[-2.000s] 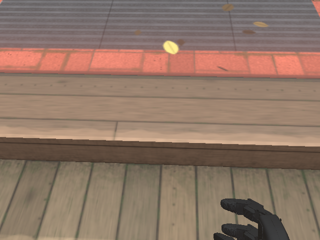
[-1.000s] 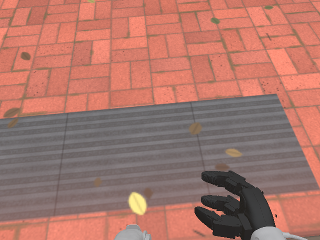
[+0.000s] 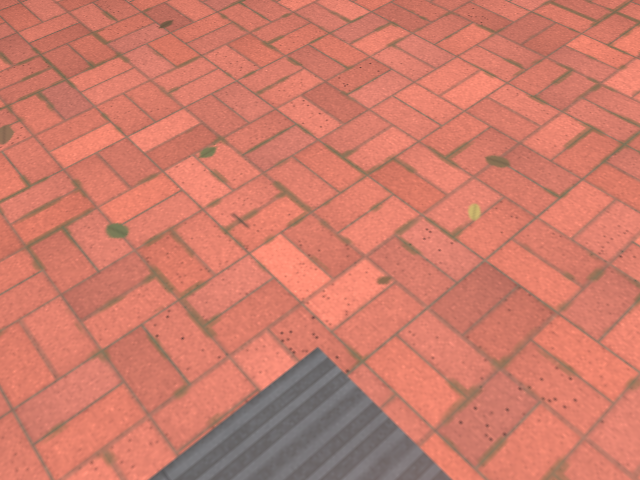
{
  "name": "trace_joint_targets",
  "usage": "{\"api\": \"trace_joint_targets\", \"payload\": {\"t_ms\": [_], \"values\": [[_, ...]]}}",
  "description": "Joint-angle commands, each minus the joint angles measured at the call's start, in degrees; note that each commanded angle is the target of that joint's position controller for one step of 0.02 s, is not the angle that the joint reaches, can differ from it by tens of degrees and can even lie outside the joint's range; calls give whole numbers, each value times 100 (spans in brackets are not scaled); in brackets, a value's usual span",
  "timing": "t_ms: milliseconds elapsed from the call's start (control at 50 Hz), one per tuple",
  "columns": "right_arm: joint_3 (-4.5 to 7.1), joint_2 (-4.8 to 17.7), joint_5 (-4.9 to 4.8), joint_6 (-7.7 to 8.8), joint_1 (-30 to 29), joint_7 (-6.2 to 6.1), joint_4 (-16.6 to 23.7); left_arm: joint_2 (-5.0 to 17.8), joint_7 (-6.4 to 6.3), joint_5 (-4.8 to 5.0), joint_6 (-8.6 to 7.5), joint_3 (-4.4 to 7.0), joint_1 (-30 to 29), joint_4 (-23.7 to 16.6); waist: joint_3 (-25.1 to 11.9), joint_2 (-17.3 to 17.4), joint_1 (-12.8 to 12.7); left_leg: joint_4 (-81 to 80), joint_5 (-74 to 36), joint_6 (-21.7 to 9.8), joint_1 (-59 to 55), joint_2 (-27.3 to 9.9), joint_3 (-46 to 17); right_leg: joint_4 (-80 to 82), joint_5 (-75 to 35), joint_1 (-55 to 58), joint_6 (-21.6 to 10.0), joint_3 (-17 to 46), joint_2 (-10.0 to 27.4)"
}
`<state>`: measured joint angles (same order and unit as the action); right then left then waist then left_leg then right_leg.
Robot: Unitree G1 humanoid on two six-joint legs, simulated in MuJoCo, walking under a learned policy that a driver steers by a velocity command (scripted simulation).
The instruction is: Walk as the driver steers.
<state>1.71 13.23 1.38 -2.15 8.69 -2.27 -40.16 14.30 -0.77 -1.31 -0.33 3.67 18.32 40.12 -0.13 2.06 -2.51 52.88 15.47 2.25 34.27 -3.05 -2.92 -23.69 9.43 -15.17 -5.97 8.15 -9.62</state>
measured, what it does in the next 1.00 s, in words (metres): steps on the spot: left foot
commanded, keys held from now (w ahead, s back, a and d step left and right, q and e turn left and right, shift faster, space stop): no key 1.00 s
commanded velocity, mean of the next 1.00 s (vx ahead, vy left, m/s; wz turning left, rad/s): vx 0.01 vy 0.00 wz -0.07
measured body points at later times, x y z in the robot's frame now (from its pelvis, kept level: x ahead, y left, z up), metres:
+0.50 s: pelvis +0.03 +0.05 +0.00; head +0.03 +0.05 +0.45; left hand +0.14 +0.29 -0.13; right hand +0.14 -0.20 -0.11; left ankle +0.04 +0.14 -0.74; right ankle +0.01 -0.08 -0.74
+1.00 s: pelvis +0.03 +0.04 +0.00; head +0.03 +0.05 +0.45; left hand +0.09 +0.29 -0.14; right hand +0.09 -0.21 -0.13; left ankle +0.04 +0.14 -0.74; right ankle +0.01 -0.08 -0.74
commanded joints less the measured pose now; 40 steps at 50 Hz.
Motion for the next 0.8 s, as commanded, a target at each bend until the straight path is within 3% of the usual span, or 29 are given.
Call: {"api": "trace_joint_targets", "payload": {"t_ms": [20,80,120,140,160,180,200,220,260,300,360,380,420,500,800], "values": [[106,435,-68,89,-108,1,421,729,7,-63,-18,148,190,-290,-357,-809,-12,-469,352,-97,-397,120,95,268,-2160,508,-715,1267,1685],[93,420,-126,132,102,-18,412,721,11,-74,33,104,19,-300,-265,-851,70,-1416,584,-245,-1183,311,227,21,-2281,336,-632,1422,1679],[67,336,-95,210,584,-37,277,629,-29,45,60,45,-172,-326,-224,-687,364,-3042,-470,-363,-2302,240,183,-284,-1683,-74,-257,1428,1453],[85,567,15,281,607,-73,314,354,-37,49,28,-43,-17,-367,-320,-112,239,-3411,-930,-479,-2808,-506,-539,-648,-646,-386,59,1198,1170],[107,994,26,309,197,-62,499,99,-37,87,6,-104,516,-381,-426,988,-200,-3426,-2885,-945,-3159,-1623,-1761,-1198,1446,-894,328,366,445],[63,769,-32,301,390,-31,405,451,-56,40,71,-27,249,-265,-479,1078,135,-3410,-3518,-1605,-2624,-1843,-1933,-1410,2075,-580,410,-104,368],[-6,580,-53,332,386,1,359,514,-38,16,104,-10,66,-253,-388,850,133,-3465,-3332,-1652,-2483,-1616,-1731,-1572,1995,-395,459,-142,522],[-37,529,-65,344,250,19,338,434,-6,30,120,-28,-55,-213,-310,733,95,-3474,-2883,-1440,-2333,-1284,-1349,-1431,1741,-236,497,-205,583],[-46,585,-63,330,113,9,314,284,68,41,168,-83,-61,-120,-251,880,31,-3374,-2574,-1101,-2204,-764,-772,-1046,1187,145,544,-378,602],[-25,654,-88,294,202,16,286,180,72,45,176,-145,-54,-9,-284,695,34,-3186,-2313,-970,-2245,-565,-564,-395,622,440,560,-516,586],[-19,603,-93,287,339,38,312,357,9,-40,106,-178,-356,-77,-260,354,158,-3195,-786,-657,-1858,-443,-654,44,-276,862,541,48,1086],[-13,566,-116,285,534,77,314,513,-9,9,99,-130,-397,17,-29,-77,333,-3354,-384,-573,-1790,-206,-490,-94,-316,626,485,113,1134],[22,624,-82,264,392,77,246,338,-9,51,70,-164,-335,134,101,-179,197,-3261,-337,-565,-2054,-155,-393,18,-153,317,481,80,1077],[37,574,-87,282,460,93,164,345,-58,46,15,-168,-349,263,-76,-319,244,-3076,-901,-604,-2327,-149,-316,82,-359,343,446,101,1117],[57,562,-87,247,605,79,-361,373,-111,54,2,-180,-271,861,122,-183,275,-3292,-492,-563,-2313,-108,-320,292,-224,340,389,136,1187]]}}
Keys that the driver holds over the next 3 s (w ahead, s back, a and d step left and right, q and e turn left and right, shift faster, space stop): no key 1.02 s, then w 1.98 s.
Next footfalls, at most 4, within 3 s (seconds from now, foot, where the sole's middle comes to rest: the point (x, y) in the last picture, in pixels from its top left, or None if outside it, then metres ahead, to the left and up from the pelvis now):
0.14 left None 0.08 0.14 -0.78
1.64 left None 0.38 0.15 -0.78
2.18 right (374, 388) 0.70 -0.03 -0.78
2.72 left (303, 276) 1.01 0.15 -0.78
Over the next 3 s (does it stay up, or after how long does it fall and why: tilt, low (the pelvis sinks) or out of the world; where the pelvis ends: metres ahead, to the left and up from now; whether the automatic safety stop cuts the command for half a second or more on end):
stays up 0.99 0.09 0.01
